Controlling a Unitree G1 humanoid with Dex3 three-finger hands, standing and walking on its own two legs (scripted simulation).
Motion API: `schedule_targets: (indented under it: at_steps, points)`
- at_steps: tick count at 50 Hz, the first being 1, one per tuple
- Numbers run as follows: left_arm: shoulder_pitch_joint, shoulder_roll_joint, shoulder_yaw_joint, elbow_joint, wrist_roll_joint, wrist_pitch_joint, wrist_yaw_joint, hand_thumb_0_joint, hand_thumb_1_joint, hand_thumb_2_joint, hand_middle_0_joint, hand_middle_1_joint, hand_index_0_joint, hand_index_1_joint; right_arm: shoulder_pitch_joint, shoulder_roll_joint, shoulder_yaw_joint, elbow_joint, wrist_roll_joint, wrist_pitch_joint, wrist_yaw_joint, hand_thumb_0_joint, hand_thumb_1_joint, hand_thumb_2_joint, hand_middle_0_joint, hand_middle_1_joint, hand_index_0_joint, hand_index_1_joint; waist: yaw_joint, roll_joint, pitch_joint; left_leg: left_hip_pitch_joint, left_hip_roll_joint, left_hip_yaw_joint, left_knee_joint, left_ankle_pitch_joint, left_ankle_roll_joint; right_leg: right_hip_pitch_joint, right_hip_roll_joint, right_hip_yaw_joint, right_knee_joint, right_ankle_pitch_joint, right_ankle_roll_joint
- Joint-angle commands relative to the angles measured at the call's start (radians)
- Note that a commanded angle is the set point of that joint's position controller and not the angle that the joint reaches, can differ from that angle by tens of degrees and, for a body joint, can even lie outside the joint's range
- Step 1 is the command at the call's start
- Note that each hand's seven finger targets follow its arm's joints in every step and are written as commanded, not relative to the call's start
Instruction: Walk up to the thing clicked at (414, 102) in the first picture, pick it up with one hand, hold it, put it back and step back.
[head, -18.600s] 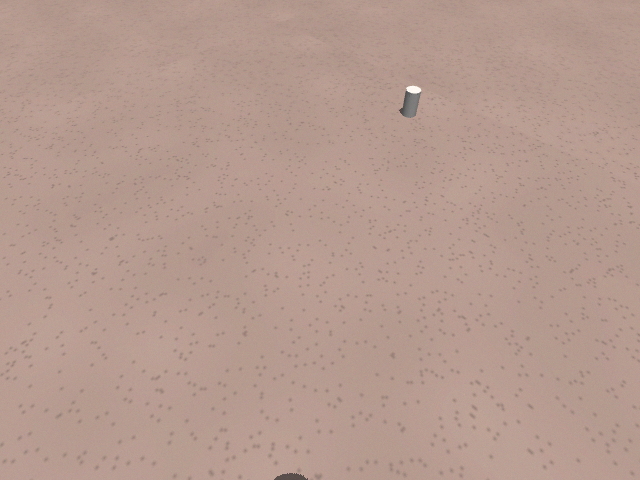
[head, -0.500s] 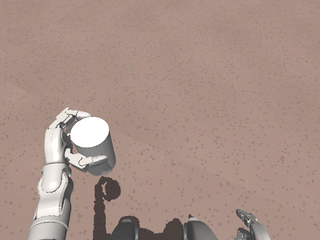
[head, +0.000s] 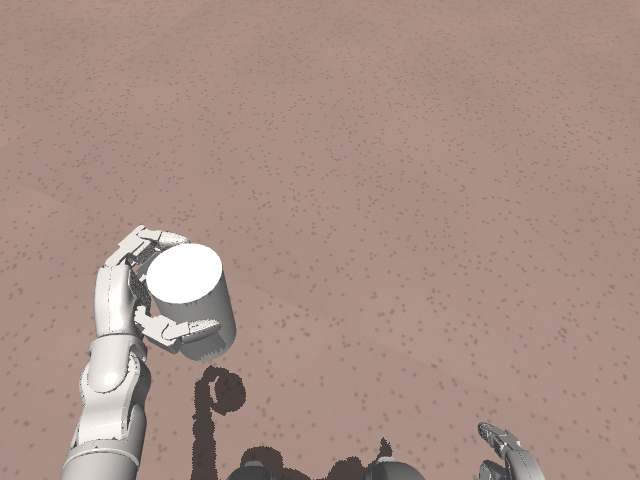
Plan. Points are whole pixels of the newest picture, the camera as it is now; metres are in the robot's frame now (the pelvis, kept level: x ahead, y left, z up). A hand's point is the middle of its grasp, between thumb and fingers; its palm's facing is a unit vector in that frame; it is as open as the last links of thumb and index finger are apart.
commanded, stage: hold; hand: left
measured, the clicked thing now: (197, 306) +0.33 +0.16 +0.01
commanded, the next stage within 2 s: none
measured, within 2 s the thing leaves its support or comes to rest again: neither
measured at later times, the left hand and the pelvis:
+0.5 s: hand (173, 280) +0.34 +0.17 +0.07, palm faces +0.14 -0.99 -0.01, open 11.6 cm; pelvis +0.00 +0.00 +0.01, yaw +0 degrees
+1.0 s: hand (171, 280) +0.33 +0.17 +0.08, palm faces +0.15 -0.99 -0.01, open 11.6 cm; pelvis +0.00 +0.00 +0.02, yaw +0 degrees
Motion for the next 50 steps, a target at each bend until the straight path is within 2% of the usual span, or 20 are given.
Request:
schedule_targets:
  at_steps: [1, 2, 5, 11, 15, 19, 21, 28, 30, 32, 35, 36, 37, 40, 42, 44, 46, 47, 49, 50]
  points:
    - [-0.283, 0.144, 0.059, -0.273, -0.010, -0.084, 0.008, 0.000, -0.115, 1.180, -1.214, -1.367, -1.234, -1.371, -0.006, -0.126, -0.042, -0.111, -0.004, -0.039, -0.009, 0.000, -0.921, -0.901, 0.200, 0.300, 0.200, 0.300, -0.002, 0.007, -0.313, 0.153, -0.036, 0.012, -0.144, 0.274, 0.022, 0.217, 0.029, 0.020, -0.136, 0.318, -0.011]
    - [-0.227, 0.123, 0.053, -0.211, -0.010, -0.075, 0.007, 0.000, -0.124, 1.189, -1.210, -1.369, -1.230, -1.375, -0.004, -0.127, -0.040, -0.111, -0.001, -0.038, -0.010, 0.000, -0.921, -0.902, 0.200, 0.300, 0.200, 0.300, -0.003, -0.023, -0.294, 0.148, -0.034, 0.011, -0.146, 0.286, 0.023, 0.217, 0.030, 0.018, -0.140, 0.333, -0.010]
    - [-0.222, 0.097, 0.025, -0.190, -0.007, -0.071, 0.002, 0.000, -0.120, 1.167, -1.190, -1.349, -1.199, -1.362, -0.007, -0.133, -0.044, -0.108, -0.001, -0.039, -0.010, 0.000, -0.922, -0.904, 0.199, 0.300, 0.199, 0.300, -0.012, -0.019, -0.264, 0.166, -0.031, 0.011, -0.155, 0.306, 0.022, 0.201, 0.032, 0.016, -0.144, 0.344, -0.014]
    - [-0.281, 0.132, 0.052, -0.243, 0.002, -0.073, 0.014, 0.000, -0.104, 1.141, -1.160, -1.321, -1.173, -1.330, -0.019, -0.129, -0.047, -0.112, -0.004, -0.033, -0.009, 0.000, -0.918, -0.903, 0.199, 0.300, 0.199, 0.300, 0.002, 0.007, -0.256, 0.177, -0.035, 0.014, -0.172, 0.284, 0.020, 0.212, 0.030, 0.016, -0.165, 0.322, -0.012]
    - [-0.241, 0.097, 0.035, -0.221, -0.002, -0.070, 0.022, 0.000, -0.112, 1.157, -1.173, -1.335, -1.183, -1.347, -0.027, -0.126, -0.045, -0.117, -0.002, -0.036, -0.006, 0.000, -0.918, -0.904, 0.199, 0.300, 0.199, 0.300, -0.002, -0.015, -0.258, 0.191, -0.034, 0.012, -0.190, 0.277, 0.019, 0.226, 0.034, 0.012, -0.170, 0.310, -0.012]
    - [-0.283, 0.134, 0.042, -0.281, 0.007, -0.076, 0.025, 0.000, -0.128, 1.149, -1.180, -1.334, -1.188, -1.348, -0.027, -0.129, -0.049, -0.114, -0.002, -0.033, -0.007, 0.000, -0.921, -0.905, 0.199, 0.300, 0.199, 0.300, 0.002, 0.002, -0.268, 0.205, -0.032, 0.011, -0.199, 0.287, 0.018, 0.240, 0.033, 0.011, -0.177, 0.316, -0.013]
    - [-0.223, 0.088, 0.019, -0.211, 0.003, -0.065, 0.019, 0.000, -0.128, 1.150, -1.184, -1.341, -1.195, -1.352, -0.032, -0.125, -0.044, -0.122, -0.002, -0.032, -0.006, 0.000, -0.921, -0.905, 0.199, 0.300, 0.199, 0.300, -0.007, -0.032, -0.231, 0.191, -0.033, 0.012, -0.205, 0.276, 0.021, 0.238, 0.034, 0.010, -0.186, 0.313, -0.011]
    - [-0.275, 0.121, 0.030, -0.289, 0.005, -0.064, 0.026, 0.000, -0.099, 1.169, -1.197, -1.355, -1.206, -1.368, -0.034, -0.128, -0.045, -0.117, -0.001, -0.039, -0.010, 0.000, -0.920, -0.905, 0.199, 0.300, 0.199, 0.300, -0.002, -0.003, -0.252, 0.230, -0.036, 0.018, -0.223, 0.260, 0.021, 0.254, 0.031, 0.016, -0.210, 0.299, -0.010]
    - [-0.224, 0.079, 0.009, -0.226, -0.001, -0.054, 0.021, 0.000, -0.120, 1.151, -1.192, -1.349, -1.203, -1.360, -0.041, -0.127, -0.042, -0.120, 0.002, -0.039, -0.010, 0.000, -0.920, -0.905, 0.199, 0.300, 0.199, 0.300, -0.006, -0.024, -0.229, 0.229, -0.034, 0.016, -0.227, 0.275, 0.021, 0.261, 0.033, 0.011, -0.210, 0.312, -0.010]
    - [-0.254, 0.109, 0.029, -0.259, 0.001, -0.053, 0.026, 0.000, -0.120, 1.161, -1.197, -1.355, -1.207, -1.368, -0.043, -0.130, -0.046, -0.117, 0.002, -0.040, -0.013, 0.000, -0.920, -0.905, 0.199, 0.300, 0.199, 0.300, 0.001, -0.005, -0.236, 0.241, -0.035, 0.018, -0.229, 0.290, 0.019, 0.267, 0.032, 0.012, -0.214, 0.325, -0.010]
    - [-0.241, 0.096, 0.014, -0.255, 0.007, -0.046, 0.030, 0.000, -0.108, 1.164, -1.211, -1.358, -1.218, -1.372, -0.045, -0.126, -0.043, -0.115, 0.002, -0.041, -0.012, 0.000, -0.920, -0.906, 0.199, 0.300, 0.199, 0.300, -0.004, -0.015, -0.184, 0.221, -0.035, 0.019, -0.239, 0.265, 0.021, 0.241, 0.031, 0.010, -0.224, 0.301, -0.010]
    - [-0.201, 0.054, -0.007, -0.193, 0.006, -0.042, 0.028, 0.000, -0.120, 1.152, -1.208, -1.358, -1.217, -1.371, -0.043, -0.118, -0.039, -0.116, 0.000, -0.042, -0.010, 0.000, -0.924, -0.907, 0.199, 0.300, 0.199, 0.300, -0.008, -0.037, -0.188, 0.216, -0.034, 0.018, -0.233, 0.268, 0.022, 0.251, 0.032, 0.010, -0.223, 0.305, -0.009]
    - [-0.253, 0.096, 0.020, -0.277, 0.005, -0.051, 0.032, 0.000, -0.115, 1.159, -1.206, -1.356, -1.215, -1.369, -0.046, -0.125, -0.045, -0.119, 0.001, -0.044, -0.009, 0.000, -0.918, -0.905, 0.199, 0.300, 0.199, 0.300, 0.004, -0.019, -0.204, 0.224, -0.034, 0.016, -0.244, 0.261, 0.020, 0.256, 0.033, 0.007, -0.222, 0.295, -0.012]
    - [-0.233, 0.076, 0.003, -0.242, 0.011, -0.050, 0.033, 0.000, -0.097, 1.146, -1.215, -1.358, -1.226, -1.367, -0.053, -0.125, -0.043, -0.127, -0.001, -0.045, -0.005, 0.000, -0.927, -0.907, 0.200, 0.300, 0.200, 0.300, 0.002, -0.007, -0.211, 0.241, -0.032, 0.012, -0.252, 0.270, 0.016, 0.265, 0.035, 0.004, -0.221, 0.294, -0.014]
    - [-0.267, 0.114, 0.034, -0.274, 0.014, -0.059, 0.042, 0.000, -0.128, 1.137, -1.197, -1.344, -1.206, -1.356, -0.046, -0.126, -0.045, -0.120, -0.001, -0.045, -0.007, 0.000, -0.924, -0.907, 0.199, 0.300, 0.199, 0.300, 0.008, 0.022, -0.240, 0.262, -0.031, 0.011, -0.249, 0.296, 0.013, 0.273, 0.035, 0.006, -0.214, 0.311, -0.017]
    - [-0.246, 0.078, 0.004, -0.239, 0.015, -0.054, 0.039, 0.000, -0.108, 1.146, -1.200, -1.351, -1.209, -1.362, -0.049, -0.121, -0.038, -0.120, -0.003, -0.042, -0.009, 0.000, -0.923, -0.907, 0.200, 0.300, 0.199, 0.300, -0.005, -0.010, -0.221, 0.257, -0.031, 0.013, -0.247, 0.295, 0.018, 0.272, 0.033, 0.007, -0.223, 0.320, -0.013]
    - [-0.283, 0.117, 0.037, -0.261, 0.011, -0.062, 0.039, 0.000, -0.109, 1.152, -1.208, -1.354, -1.217, -1.367, -0.049, -0.122, -0.041, -0.111, -0.002, -0.046, -0.008, 0.000, -0.921, -0.907, 0.200, 0.300, 0.200, 0.300, 0.002, -0.011, -0.208, 0.234, -0.034, 0.016, -0.244, 0.274, 0.020, 0.271, 0.030, 0.012, -0.227, 0.306, -0.010]
    - [-0.241, 0.088, 0.028, -0.189, 0.009, -0.056, 0.034, 0.000, -0.124, 1.149, -1.205, -1.356, -1.216, -1.367, -0.044, -0.123, -0.041, -0.110, -0.004, -0.046, -0.008, 0.000, -0.921, -0.906, 0.200, 0.300, 0.200, 0.300, -0.005, -0.029, -0.198, 0.230, -0.033, 0.015, -0.245, 0.273, 0.021, 0.267, 0.030, 0.010, -0.228, 0.307, -0.009]
    - [-0.290, 0.112, 0.037, -0.242, 0.011, -0.064, 0.033, 0.000, -0.109, 1.152, -1.202, -1.354, -1.211, -1.366, -0.045, -0.121, -0.043, -0.108, -0.004, -0.046, -0.006, 0.000, -0.923, -0.907, 0.200, 0.300, 0.200, 0.300, 0.001, -0.004, -0.220, 0.235, -0.035, 0.019, -0.248, 0.258, 0.020, 0.269, 0.027, 0.013, -0.232, 0.294, -0.010]
    - [-0.257, 0.094, 0.019, -0.219, 0.012, -0.065, 0.029, 0.000, -0.104, 1.160, -1.209, -1.365, -1.219, -1.375, -0.050, -0.127, -0.044, -0.110, -0.004, -0.045, -0.006, 0.000, -0.919, -0.906, 0.199, 0.300, 0.200, 0.300, -0.006, -0.017, -0.185, 0.237, -0.032, 0.017, -0.255, 0.247, 0.020, 0.247, 0.031, 0.009, -0.232, 0.281, -0.011]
